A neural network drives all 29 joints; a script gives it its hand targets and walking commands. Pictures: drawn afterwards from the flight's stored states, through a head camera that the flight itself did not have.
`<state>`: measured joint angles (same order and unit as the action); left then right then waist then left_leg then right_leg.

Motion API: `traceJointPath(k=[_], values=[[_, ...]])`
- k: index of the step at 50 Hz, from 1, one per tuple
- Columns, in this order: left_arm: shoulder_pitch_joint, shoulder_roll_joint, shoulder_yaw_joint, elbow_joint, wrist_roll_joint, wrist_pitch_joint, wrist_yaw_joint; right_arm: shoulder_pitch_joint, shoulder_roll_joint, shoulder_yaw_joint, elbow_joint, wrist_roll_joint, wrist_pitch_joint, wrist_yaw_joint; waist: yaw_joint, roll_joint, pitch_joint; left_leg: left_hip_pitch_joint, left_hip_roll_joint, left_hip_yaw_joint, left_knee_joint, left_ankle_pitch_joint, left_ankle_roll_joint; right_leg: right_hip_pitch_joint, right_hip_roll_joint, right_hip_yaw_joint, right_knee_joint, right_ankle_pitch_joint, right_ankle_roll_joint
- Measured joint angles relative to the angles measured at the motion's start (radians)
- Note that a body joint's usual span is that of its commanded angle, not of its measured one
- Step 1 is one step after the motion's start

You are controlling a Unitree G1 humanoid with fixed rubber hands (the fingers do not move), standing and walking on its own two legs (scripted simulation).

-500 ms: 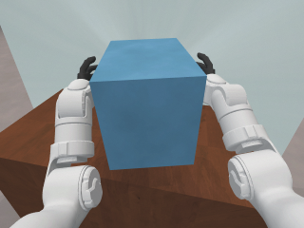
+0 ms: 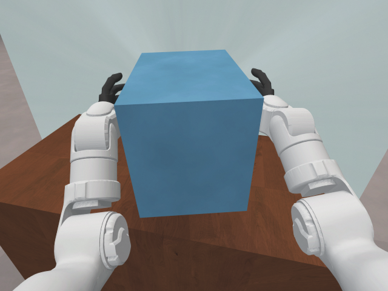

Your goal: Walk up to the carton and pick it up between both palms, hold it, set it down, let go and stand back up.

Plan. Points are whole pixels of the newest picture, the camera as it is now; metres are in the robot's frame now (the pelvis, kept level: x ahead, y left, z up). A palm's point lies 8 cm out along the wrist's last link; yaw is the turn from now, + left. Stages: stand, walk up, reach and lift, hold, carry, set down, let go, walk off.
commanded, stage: hold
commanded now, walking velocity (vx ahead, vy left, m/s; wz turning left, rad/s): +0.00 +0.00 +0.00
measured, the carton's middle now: (188, 122) +0.40 -0.01 +0.24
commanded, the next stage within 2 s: set down in 0.62 s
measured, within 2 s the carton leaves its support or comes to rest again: neither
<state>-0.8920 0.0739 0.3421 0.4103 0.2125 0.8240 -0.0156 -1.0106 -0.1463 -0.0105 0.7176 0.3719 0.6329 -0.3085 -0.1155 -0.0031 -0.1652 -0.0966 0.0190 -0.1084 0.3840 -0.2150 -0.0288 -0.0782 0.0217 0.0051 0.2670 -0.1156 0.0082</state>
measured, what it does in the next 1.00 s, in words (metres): stands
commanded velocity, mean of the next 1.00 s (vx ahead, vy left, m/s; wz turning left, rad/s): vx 0.00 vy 0.00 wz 0.00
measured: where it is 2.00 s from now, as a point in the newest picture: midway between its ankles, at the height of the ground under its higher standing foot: outside the picture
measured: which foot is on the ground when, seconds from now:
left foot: down 0.00-1.00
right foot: down 0.00-1.00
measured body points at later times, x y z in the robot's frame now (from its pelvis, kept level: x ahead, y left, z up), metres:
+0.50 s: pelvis +0.00 +0.00 +0.00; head -0.10 +0.02 +0.44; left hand +0.39 +0.14 +0.28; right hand +0.37 -0.16 +0.29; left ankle +0.00 +0.14 -0.75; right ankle +0.02 -0.13 -0.75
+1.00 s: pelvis +0.00 +0.00 +0.00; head -0.09 +0.03 +0.44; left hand +0.41 +0.15 +0.31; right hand +0.38 -0.15 +0.30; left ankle +0.00 +0.14 -0.75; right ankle +0.02 -0.13 -0.75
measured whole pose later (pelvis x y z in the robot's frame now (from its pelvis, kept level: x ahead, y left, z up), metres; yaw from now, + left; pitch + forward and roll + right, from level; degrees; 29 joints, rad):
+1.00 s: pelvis +0.00 +0.00 +0.00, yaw +0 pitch -6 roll -1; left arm -1.06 0.13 0.43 0.66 0.30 0.59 -0.09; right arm -1.08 -0.04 -0.22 0.90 0.13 0.36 -0.23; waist -0.13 -0.06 -0.11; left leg -0.03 0.01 -0.11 0.31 -0.18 -0.03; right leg -0.02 0.01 0.01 0.24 -0.10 0.01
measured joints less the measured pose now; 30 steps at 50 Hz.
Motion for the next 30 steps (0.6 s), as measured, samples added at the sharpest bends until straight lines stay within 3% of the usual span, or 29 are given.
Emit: traceJointPath(k=[30], values=[[-0.008, -0.003, 0.001, 0.024, 0.006, -0.007, 0.001, 0.007, 0.002, -0.01, 0.004, -0.006, 0.0, 0.003, -0.004, -0.002, 0.004, 0.003, 0.0, 0.001, 0.003, 0.0, 0.001, 0.007, 0.002, 0.004, -0.002, 0.002, 0.001]])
